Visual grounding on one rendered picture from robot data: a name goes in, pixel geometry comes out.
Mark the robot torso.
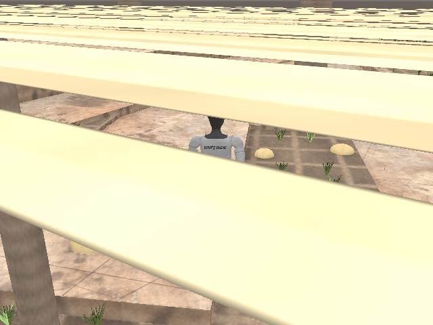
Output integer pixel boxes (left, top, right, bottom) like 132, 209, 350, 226
200, 133, 232, 159

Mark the right robot upper arm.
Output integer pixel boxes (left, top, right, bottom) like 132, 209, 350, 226
230, 136, 245, 162

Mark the left robot upper arm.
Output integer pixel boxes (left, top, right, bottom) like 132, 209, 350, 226
188, 136, 202, 152

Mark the humanoid robot head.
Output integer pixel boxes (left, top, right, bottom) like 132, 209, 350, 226
205, 116, 227, 139

